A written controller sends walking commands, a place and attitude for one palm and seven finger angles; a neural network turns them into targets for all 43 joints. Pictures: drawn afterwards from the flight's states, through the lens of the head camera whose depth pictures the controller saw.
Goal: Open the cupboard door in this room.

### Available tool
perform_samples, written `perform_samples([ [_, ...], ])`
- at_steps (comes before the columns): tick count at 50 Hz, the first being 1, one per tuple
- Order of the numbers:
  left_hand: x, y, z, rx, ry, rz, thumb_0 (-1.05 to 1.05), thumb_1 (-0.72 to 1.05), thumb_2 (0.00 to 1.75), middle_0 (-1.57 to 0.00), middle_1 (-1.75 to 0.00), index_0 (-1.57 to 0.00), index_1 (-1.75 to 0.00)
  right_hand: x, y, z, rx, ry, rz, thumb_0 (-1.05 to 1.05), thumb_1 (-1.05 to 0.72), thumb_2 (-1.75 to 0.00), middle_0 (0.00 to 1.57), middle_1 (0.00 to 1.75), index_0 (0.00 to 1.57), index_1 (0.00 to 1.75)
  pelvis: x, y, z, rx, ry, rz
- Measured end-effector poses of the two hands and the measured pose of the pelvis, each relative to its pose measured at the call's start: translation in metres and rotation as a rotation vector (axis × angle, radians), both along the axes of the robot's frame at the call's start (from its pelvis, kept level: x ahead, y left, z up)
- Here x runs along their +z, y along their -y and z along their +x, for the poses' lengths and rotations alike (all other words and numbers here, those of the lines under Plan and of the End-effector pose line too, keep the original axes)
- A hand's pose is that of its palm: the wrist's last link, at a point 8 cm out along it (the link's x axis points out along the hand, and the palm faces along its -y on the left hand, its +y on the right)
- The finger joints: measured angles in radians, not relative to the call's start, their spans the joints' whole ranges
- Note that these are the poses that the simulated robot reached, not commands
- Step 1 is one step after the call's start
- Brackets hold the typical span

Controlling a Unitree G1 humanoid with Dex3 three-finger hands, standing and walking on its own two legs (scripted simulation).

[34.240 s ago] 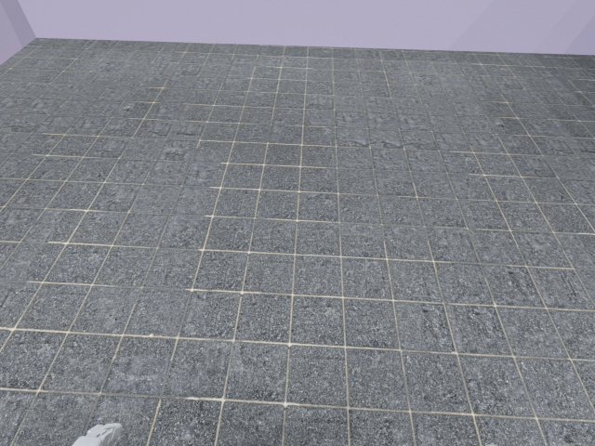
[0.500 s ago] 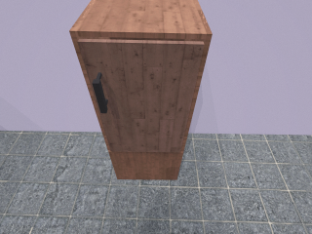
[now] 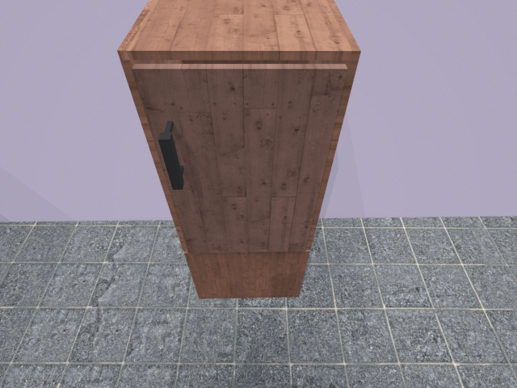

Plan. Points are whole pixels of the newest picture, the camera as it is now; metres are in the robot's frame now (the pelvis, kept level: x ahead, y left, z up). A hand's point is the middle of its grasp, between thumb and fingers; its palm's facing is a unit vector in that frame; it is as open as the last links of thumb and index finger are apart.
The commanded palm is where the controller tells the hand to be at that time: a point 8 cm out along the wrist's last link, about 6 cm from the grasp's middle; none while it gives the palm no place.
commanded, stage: raise the hand with hooked fingers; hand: left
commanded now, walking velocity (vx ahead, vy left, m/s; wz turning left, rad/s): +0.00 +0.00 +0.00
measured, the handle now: (173, 156) +0.52 +0.20 +0.05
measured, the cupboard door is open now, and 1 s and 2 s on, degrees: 0 0 0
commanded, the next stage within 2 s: none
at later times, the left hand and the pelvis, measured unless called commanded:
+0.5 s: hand (152, 379) +0.15 +0.17 -0.05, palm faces +0.06 -1.00 +0.03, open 8.4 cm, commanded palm +0.12 +0.24 -0.03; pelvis -0.05 -0.03 -0.06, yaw +2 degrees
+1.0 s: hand (107, 329) +0.20 +0.23 +0.01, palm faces +0.16 -0.99 -0.06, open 11.5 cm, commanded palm +0.17 +0.27 +0.01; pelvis -0.04 -0.02 -0.05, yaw +1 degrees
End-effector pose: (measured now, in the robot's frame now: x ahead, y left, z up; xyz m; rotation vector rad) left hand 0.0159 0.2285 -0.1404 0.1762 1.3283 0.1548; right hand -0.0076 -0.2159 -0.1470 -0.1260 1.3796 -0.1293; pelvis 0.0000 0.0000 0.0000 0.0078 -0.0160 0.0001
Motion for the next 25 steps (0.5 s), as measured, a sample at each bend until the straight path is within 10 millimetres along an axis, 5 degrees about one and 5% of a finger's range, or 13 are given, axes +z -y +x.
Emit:
perform_samples([
  [7,0.002,0.003,0.002,0.057,0.018,-0.013,0.01,0.91,0.90,-0.20,-0.30,-0.21,-0.30,0.005,0.007,0.009,-0.004,0.030,-0.027,0.01,-0.92,-0.90,0.20,0.30,0.21,0.30,0.000,0.000,0.000,0.002,-0.009,-0.011],
  [14,0.127,-0.015,0.126,0.071,0.890,0.089,0.03,0.88,0.88,-0.20,-0.34,-0.21,-0.33,0.030,0.034,0.086,0.037,0.499,-0.106,0.02,-0.92,-0.90,0.20,0.30,0.21,0.30,-0.008,0.003,-0.012,0.038,-0.043,-0.001],
  [17,0.156,-0.007,0.156,-0.004,1.169,0.030,0.02,0.82,0.86,-0.20,-0.37,-0.21,-0.36,0.042,0.044,0.122,0.068,0.659,-0.120,0.02,-0.92,-0.90,0.20,0.30,0.20,0.30,-0.020,0.008,-0.023,0.033,-0.101,-0.004],
  [20,0.149,0.007,0.155,-0.082,1.330,-0.091,0.01,0.75,0.83,-0.20,-0.41,-0.21,-0.40,0.052,0.052,0.150,0.117,0.776,-0.130,0.01,-0.91,-0.90,0.20,0.30,0.20,0.30,-0.036,0.018,-0.034,0.022,-0.154,-0.001],
  [25,0.092,0.008,0.109,-0.079,1.234,-0.171,0.01,0.63,0.79,-0.22,-0.48,-0.23,-0.47,0.058,0.059,0.180,0.205,0.878,-0.156,0.01,-0.91,-0.90,0.20,0.30,0.20,0.30,-0.063,0.031,-0.046,0.030,-0.194,-0.009],
])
